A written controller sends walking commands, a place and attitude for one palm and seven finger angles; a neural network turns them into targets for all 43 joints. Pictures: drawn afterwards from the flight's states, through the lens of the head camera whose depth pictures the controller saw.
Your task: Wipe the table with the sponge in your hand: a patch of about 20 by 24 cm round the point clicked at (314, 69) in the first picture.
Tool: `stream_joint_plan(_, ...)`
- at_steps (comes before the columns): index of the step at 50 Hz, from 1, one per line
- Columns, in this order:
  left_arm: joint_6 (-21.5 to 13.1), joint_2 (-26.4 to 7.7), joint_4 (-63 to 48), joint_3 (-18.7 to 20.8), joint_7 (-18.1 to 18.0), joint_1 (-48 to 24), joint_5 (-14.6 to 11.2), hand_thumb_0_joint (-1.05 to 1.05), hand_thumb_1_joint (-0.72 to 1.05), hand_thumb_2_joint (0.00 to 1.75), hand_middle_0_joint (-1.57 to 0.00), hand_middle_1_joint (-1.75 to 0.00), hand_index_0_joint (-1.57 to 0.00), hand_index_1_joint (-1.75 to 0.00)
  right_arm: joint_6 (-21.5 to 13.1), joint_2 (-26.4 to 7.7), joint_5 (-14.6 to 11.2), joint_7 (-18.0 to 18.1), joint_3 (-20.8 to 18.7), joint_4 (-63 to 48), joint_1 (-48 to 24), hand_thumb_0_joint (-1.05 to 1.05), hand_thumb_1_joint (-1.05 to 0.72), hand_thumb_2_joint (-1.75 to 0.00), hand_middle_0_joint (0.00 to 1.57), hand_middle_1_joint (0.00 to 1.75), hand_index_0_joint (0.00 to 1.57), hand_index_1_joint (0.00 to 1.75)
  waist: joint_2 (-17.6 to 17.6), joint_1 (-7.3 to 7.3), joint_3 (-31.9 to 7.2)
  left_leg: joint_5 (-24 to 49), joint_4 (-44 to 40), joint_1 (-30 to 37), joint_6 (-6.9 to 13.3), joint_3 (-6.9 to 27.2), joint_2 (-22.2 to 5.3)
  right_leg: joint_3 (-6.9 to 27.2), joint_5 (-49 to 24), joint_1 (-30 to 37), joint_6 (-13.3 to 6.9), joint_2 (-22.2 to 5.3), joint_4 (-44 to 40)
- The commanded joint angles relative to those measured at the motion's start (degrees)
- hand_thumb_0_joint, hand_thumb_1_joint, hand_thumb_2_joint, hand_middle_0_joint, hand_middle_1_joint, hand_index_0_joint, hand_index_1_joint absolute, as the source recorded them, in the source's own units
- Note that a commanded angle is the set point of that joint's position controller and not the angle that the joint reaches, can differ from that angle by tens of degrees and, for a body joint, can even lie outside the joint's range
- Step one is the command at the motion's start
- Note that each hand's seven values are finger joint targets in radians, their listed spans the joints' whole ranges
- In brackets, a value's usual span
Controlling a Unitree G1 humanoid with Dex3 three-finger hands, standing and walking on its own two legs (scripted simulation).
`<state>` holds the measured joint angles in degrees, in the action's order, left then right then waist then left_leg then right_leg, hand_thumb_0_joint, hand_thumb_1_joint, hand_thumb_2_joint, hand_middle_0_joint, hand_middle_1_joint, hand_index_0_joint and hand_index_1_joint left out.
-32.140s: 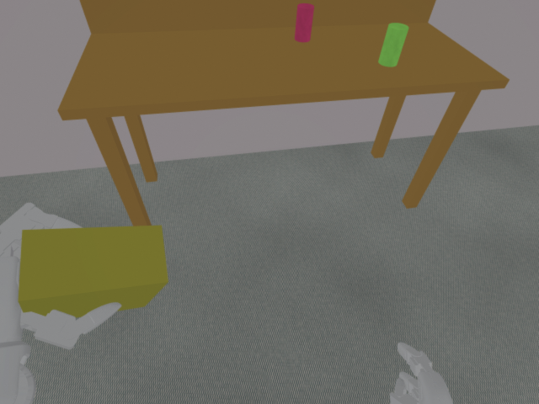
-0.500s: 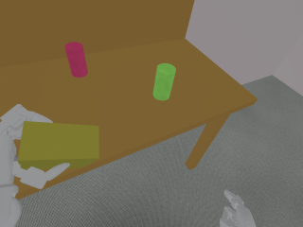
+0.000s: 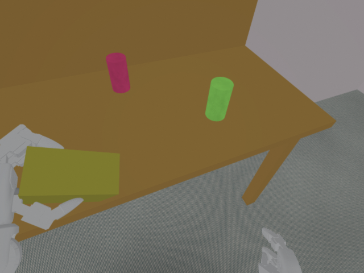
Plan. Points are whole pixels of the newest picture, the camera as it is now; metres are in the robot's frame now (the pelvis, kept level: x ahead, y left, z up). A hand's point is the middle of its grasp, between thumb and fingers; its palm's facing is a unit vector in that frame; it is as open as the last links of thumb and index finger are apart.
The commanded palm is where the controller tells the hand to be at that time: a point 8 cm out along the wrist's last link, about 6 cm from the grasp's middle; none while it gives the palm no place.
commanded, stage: come to a stop and stand still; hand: left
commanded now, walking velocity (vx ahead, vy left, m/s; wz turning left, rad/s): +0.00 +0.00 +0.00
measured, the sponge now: (84, 179) +0.24 +0.19 +0.13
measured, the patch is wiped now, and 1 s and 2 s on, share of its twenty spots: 0.00 0.00 0.00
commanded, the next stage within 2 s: look again from close up in 0.02 s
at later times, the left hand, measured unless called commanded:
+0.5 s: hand (46, 172) +0.23 +0.24 +0.17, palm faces +0.39 -0.84 -0.38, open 10.6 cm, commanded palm +0.17 +0.28 +0.18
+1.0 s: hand (90, 147) +0.28 +0.19 +0.17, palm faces +0.36 -0.86 -0.37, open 10.6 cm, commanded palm +0.22 +0.23 +0.18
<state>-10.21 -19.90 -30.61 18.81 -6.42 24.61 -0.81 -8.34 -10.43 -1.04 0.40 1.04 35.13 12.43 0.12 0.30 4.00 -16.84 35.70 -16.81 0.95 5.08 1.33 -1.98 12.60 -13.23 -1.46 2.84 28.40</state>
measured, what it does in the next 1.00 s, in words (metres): shifts its weight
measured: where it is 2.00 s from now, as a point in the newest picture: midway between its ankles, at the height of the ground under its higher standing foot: outside the picture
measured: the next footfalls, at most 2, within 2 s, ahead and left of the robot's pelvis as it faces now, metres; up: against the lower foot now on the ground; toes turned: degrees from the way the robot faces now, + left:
left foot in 1.74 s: +0.13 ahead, +0.01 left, +0.00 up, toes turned +5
right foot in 1.98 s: +0.18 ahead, -0.28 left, +0.00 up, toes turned -2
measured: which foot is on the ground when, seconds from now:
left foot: down 0.00-1.00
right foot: down 0.00-1.00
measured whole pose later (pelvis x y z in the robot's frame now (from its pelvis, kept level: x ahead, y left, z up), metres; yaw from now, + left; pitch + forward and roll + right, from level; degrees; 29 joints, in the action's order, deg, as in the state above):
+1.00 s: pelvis +0.06 -0.05 +0.00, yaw +0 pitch +0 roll +0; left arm -8.2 -22.5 -30.1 20.8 -6.8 26.0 -4.3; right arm -3.2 -11.3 -1.5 1.3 0.2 34.1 11.5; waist -1.7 -1.3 1.9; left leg -20.3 35.0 -13.4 -1.2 2.3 -1.9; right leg -2.8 19.7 -11.7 -5.5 5.0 31.8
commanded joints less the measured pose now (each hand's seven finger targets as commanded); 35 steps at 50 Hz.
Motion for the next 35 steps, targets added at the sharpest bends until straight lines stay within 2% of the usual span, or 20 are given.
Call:
stream_joint_plan(1,-4.4,-11.3,-12.4,9.9,-2.2,-2.7,-1.9,0.00,0.10,1.30,-1.20,-1.60,-1.20,-1.60,-1.8,-7.5,0.2,1.5,-3.5,-8.6,-4.9,0.00,-0.90,-0.90,0.20,0.30,0.20,0.30,1.5,-0.93,-8.8,5.7,-6.9,5.6,0.1,0.9,-2.4,10.5,1.9,-2.4,-5.6,-12.1,-5.0)
stream_joint_plan(3,-4.1,-10.7,-8.8,10.0,-1.9,0.7,-2.0,0.00,0.10,1.30,-1.20,-1.60,-1.20,-1.60,-1.5,-8.4,-0.1,1.9,-3.8,-9.0,-5.6,0.00,-0.90,-0.90,0.20,0.30,0.20,0.30,7.3,-0.25,-9.1,9.4,-15.1,6.7,1.2,7.9,-7.9,3.2,2.8,-2.6,-0.6,-4.2,3.4)
stream_joint_plan(4,-4.0,-10.2,-8.8,9.0,-1.7,-0.8,-1.9,0.00,0.10,1.30,-1.20,-1.60,-1.20,-1.60,-0.9,-7.7,-0.1,2.1,-3.2,-9.2,-6.0,0.00,-0.90,-0.90,0.20,0.30,0.20,0.30,11.7,-0.19,-7.3,7.9,-19.5,4.0,1.0,13.2,-10.1,1.6,5.5,-2.0,0.9,-2.0,5.5)
stream_joint_plan(5,-4.0,-10.9,-9.1,9.1,-1.5,-2.7,-1.4,0.00,0.10,1.30,-1.20,-1.60,-1.20,-1.60,-0.8,-7.3,0.2,2.1,-3.2,-9.2,-5.9,0.00,-0.90,-0.90,0.20,0.30,0.20,0.30,11.9,-0.14,-5.6,9.6,-20.8,3.0,1.2,14.1,-11.0,1.9,7.9,-2.0,1.0,-1.9,5.6)
stream_joint_plan(7,-4.2,-10.5,-8.7,8.2,-1.3,-4.4,-0.8,0.00,0.10,1.30,-1.20,-1.60,-1.20,-1.60,-1.0,-7.6,0.3,2.1,-3.3,-9.1,-5.2,0.00,-0.90,-0.90,0.20,0.30,0.20,0.30,8.6,0.15,-5.6,13.5,-18.3,2.9,1.2,11.3,-10.6,1.7,5.4,0.7,0.9,-2.7,-0.4)
stream_joint_plan(8,-4.2,-10.3,-9.5,7.9,-1.2,-3.8,-0.8,0.00,0.10,1.30,-1.20,-1.60,-1.20,-1.60,-1.3,-7.6,0.0,1.8,-3.1,-9.6,-5.7,0.00,-0.90,-0.90,0.20,0.30,0.20,0.30,6.3,0.17,-7.1,16.9,-16.0,4.8,1.2,8.8,-9.4,1.2,1.0,2.6,0.9,-2.8,-4.0)
stream_joint_plan(9,-4.1,-9.9,-8.5,7.3,-1.3,-2.9,-0.8,0.00,0.10,1.30,-1.20,-1.60,-1.20,-1.60,-1.3,-7.9,0.0,1.8,-3.4,-9.6,-5.0,0.00,-0.90,-0.90,0.20,0.30,0.20,0.30,4.9,0.20,-8.6,17.5,-13.9,3.3,0.6,7.4,-8.6,1.7,-3.4,6.6,0.6,-3.7,-6.3)
stream_joint_plan(11,-3.9,-9.3,-8.6,6.4,-1.3,-3.0,-1.0,0.00,0.10,1.30,-1.20,-1.60,-1.20,-1.60,-1.6,-8.2,-0.5,1.6,-3.7,-10.0,-5.1,0.00,-0.90,-0.90,0.20,0.30,0.20,0.30,1.0,0.06,-10.0,11.6,-11.6,-0.3,0.3,3.7,-5.9,3.8,-8.8,10.9,-0.6,-6.5,-6.2)
stream_joint_plan(12,-4.0,-8.8,-8.9,5.8,-1.3,-2.8,-1.2,0.00,0.10,1.30,-1.20,-1.60,-1.20,-1.60,-1.6,-8.5,-0.5,1.6,-4.1,-10.1,-4.8,0.00,-0.90,-0.90,0.20,0.30,0.20,0.30,-0.5,-0.07,-10.1,8.5,-10.2,0.0,0.4,2.7,-4.8,5.9,-8.0,9.6,-1.5,-7.9,-6.9)
stream_joint_plan(14,-3.8,-8.1,-9.2,5.1,-1.4,-1.5,-1.6,0.00,0.10,1.30,-1.20,-1.60,-1.20,-1.60,-1.5,-8.7,-0.5,1.5,-4.2,-9.9,-4.7,0.00,-0.90,-0.90,0.20,0.30,0.20,0.30,0.6,-0.36,-9.5,6.3,-8.3,2.1,0.5,1.6,-3.5,9.4,-4.6,5.6,-3.1,-10.2,-8.4)
stream_joint_plan(15,-3.9,-9.6,-10.0,6.2,-1.8,-2.6,-1.6,0.00,0.10,1.30,-1.20,-1.60,-1.20,-1.60,-1.4,-8.5,-0.3,1.7,-3.9,-9.9,-5.1,0.00,-0.90,-0.90,0.20,0.30,0.20,0.30,0.9,-0.29,-9.2,5.4,-8.5,2.6,0.6,1.7,-3.5,10.0,-3.1,4.0,-3.1,-10.5,-9.0)
stream_joint_plan(18,-4.0,-11.9,-11.7,7.9,-2.3,-4.9,-1.6,0.00,0.10,1.30,-1.20,-1.60,-1.20,-1.60,-1.3,-8.6,-0.1,2.1,-3.6,-9.4,-6.4,0.00,-0.90,-0.90,0.20,0.30,0.20,0.30,2.6,-0.24,-7.6,4.5,-10.9,3.3,1.0,3.1,-4.4,9.0,-0.4,1.9,-2.1,-9.0,-8.7)
stream_joint_plan(20,-4.1,-11.4,-10.2,7.9,-2.5,-5.5,-1.5,0.00,0.10,1.30,-1.20,-1.60,-1.20,-1.60,-1.1,-8.0,0.1,2.5,-3.2,-9.7,-6.5,0.00,-0.90,-0.90,0.20,0.30,0.20,0.30,3.3,0.16,-6.9,4.0,-13.0,1.2,1.4,4.1,-5.1,7.2,-1.0,4.0,-1.0,-7.6,-7.9)
stream_joint_plan(23,-4.1,-12.0,-10.1,8.6,-2.5,-5.0,-1.7,0.00,0.10,1.30,-1.20,-1.60,-1.20,-1.60,-1.1,-8.0,-0.2,2.5,-3.2,-9.6,-6.9,0.00,-0.90,-0.90,0.20,0.30,0.20,0.30,4.0,0.23,-8.0,6.9,-13.5,2.3,1.5,4.2,-5.5,6.5,-4.6,5.6,-0.6,-7.0,-7.1)
stream_joint_plan(24,-4.2,-10.4,-9.1,7.5,-2.2,-4.5,-1.8,0.00,0.10,1.30,-1.20,-1.60,-1.20,-1.60,-0.9,-7.9,0.0,2.5,-3.1,-9.3,-6.1,0.00,-0.90,-0.90,0.20,0.30,0.20,0.30,3.8,0.21,-9.0,7.8,-13.8,2.7,1.5,4.4,-5.9,5.4,-5.2,6.3,-0.5,-6.5,-6.3)
stream_joint_plan(25,-4.1,-10.8,-8.4,7.8,-2.1,-4.3,-1.9,0.00,0.10,1.30,-1.20,-1.60,-1.20,-1.60,-0.8,-7.9,-0.1,2.4,-3.3,-9.6,-6.2,0.00,-0.90,-0.90,0.20,0.30,0.20,0.30,3.9,0.30,-9.1,8.2,-14.3,2.5,1.5,4.7,-6.3,4.8,-5.3,6.8,-0.3,-5.9,-5.8)
stream_joint_plan(26,-4.0,-10.3,-7.8,7.3,-1.8,-4.1,-2.0,0.00,0.10,1.30,-1.20,-1.60,-1.20,-1.60,-0.5,-8.2,0.1,2.3,-3.3,-9.4,-5.8,0.00,-0.90,-0.90,0.20,0.30,0.20,0.30,3.1,0.17,-9.2,7.7,-14.6,2.1,1.6,4.8,-6.5,3.9,-4.7,6.9,-0.2,-5.2,-5.2)
stream_joint_plan(29,-3.4,-8.8,-7.3,5.6,-1.3,-3.2,-2.1,0.00,0.10,1.30,-1.20,-1.60,-1.20,-1.60,0.1,-8.0,0.0,2.0,-3.3,-9.6,-6.0,0.00,-0.90,-0.90,0.20,0.30,0.20,0.30,6.2,-0.23,-8.2,-0.2,-17.0,1.2,2.1,6.5,-8.0,2.3,0.6,5.1,-0.2,-3.6,-3.5)
stream_joint_plan(31,-3.1,-9.2,-8.2,5.4,-1.2,-4.4,-1.8,0.00,0.10,1.30,-1.20,-1.60,-1.20,-1.60,0.5,-8.0,0.0,1.9,-3.3,-9.9,-6.1,0.00,-0.90,-0.90,0.20,0.30,0.20,0.30,6.5,-0.26,-7.2,-4.2,-17.7,0.0,2.6,7.4,-8.8,2.0,2.4,4.3,-0.4,-2.9,-3.2)
stream_joint_plan(35,-2.6,-10.4,-9.4,6.1,-1.5,-5.5,-1.6,0.00,0.10,1.30,-1.20,-1.60,-1.20,-1.60,0.6,-7.7,0.0,1.9,-3.3,-10.2,-6.3,0.00,-0.90,-0.90,0.20,0.30,0.20,0.30,6.9,-0.30,-6.7,-2.6,-15.9,-0.8,2.8,7.1,-9.3,2.1,1.5,4.8,-1.0,-3.1,-3.9)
